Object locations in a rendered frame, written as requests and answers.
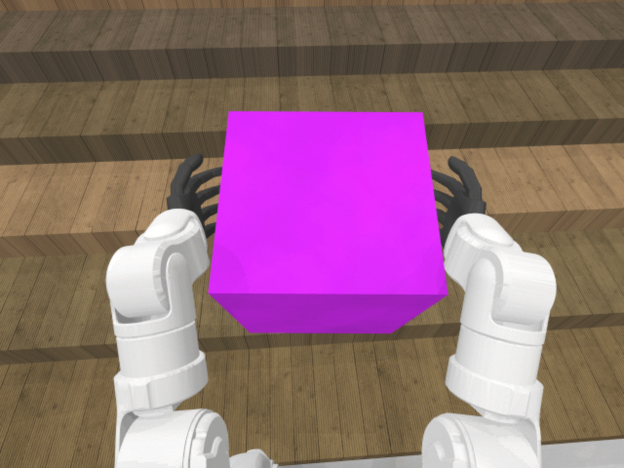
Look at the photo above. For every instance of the robot right forearm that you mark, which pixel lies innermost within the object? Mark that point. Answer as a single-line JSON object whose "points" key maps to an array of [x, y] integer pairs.
{"points": [[504, 317]]}

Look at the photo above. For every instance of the carton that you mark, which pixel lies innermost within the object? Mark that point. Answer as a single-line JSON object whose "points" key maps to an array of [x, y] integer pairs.
{"points": [[326, 222]]}

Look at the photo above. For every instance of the robot right hand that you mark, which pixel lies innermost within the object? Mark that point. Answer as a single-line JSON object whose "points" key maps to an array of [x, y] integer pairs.
{"points": [[467, 197]]}

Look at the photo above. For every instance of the left robot upper arm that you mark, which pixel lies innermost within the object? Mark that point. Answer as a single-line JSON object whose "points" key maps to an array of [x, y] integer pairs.
{"points": [[193, 438]]}

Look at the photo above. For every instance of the robot left shin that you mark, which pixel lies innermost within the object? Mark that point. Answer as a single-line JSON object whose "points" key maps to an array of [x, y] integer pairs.
{"points": [[257, 450]]}

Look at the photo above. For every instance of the right robot upper arm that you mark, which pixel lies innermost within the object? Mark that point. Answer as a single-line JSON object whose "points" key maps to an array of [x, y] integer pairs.
{"points": [[453, 440]]}

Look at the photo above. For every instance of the robot left forearm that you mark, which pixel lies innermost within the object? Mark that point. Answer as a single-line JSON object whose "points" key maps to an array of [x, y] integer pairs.
{"points": [[149, 286]]}

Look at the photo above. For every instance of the robot left hand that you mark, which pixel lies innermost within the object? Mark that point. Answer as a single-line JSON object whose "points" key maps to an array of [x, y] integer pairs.
{"points": [[184, 187]]}

